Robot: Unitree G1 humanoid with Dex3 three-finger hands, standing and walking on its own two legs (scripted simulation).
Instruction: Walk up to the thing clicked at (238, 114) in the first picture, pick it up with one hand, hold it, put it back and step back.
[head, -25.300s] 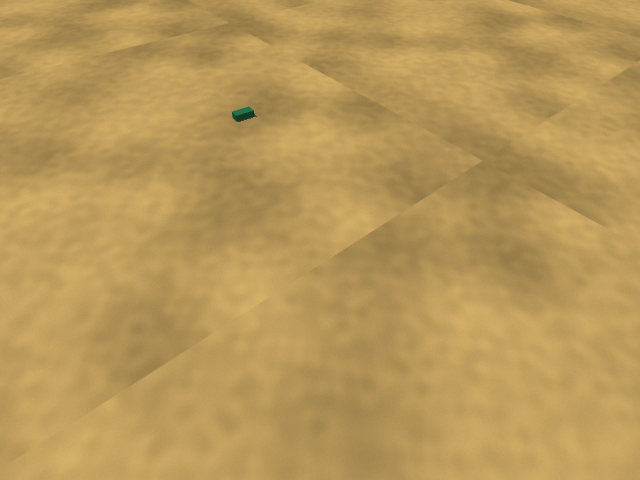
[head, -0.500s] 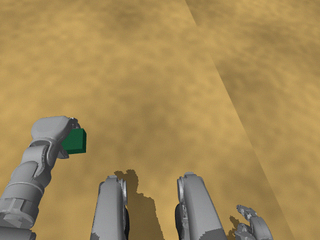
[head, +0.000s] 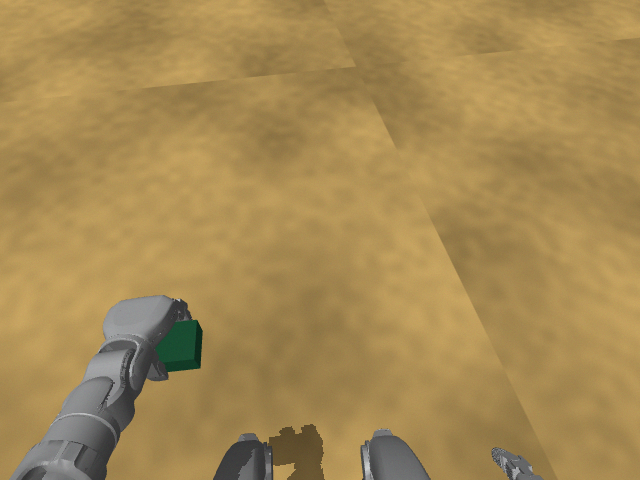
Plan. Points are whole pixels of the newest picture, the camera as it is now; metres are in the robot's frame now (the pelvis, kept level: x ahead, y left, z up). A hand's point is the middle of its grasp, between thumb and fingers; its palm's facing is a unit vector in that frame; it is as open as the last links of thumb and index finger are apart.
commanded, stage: lift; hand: left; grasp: from above
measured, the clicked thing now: (157, 348) +0.34 +0.23 -0.11
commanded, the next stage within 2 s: hold in 0.30 s
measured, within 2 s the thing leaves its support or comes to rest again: neither
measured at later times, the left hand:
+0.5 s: hand (141, 315) +0.34 +0.22 -0.01, palm faces -0.46 -0.06 -0.89, open 8.8 cm
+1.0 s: hand (132, 304) +0.34 +0.22 +0.03, palm faces -0.46 -0.05 -0.89, open 8.8 cm
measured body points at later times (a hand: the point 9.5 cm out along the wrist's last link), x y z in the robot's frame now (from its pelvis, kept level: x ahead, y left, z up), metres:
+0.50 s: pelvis +0.03 +0.00 +0.06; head +0.07 -0.01 +0.51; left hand +0.36 +0.23 +0.04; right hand +0.13 -0.27 -0.06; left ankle +0.06 +0.13 -0.65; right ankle +0.05 -0.15 -0.65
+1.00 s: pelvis +0.04 +0.00 +0.08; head +0.06 -0.02 +0.53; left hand +0.36 +0.22 +0.08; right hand +0.16 -0.26 -0.04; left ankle +0.06 +0.13 -0.65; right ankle +0.05 -0.15 -0.65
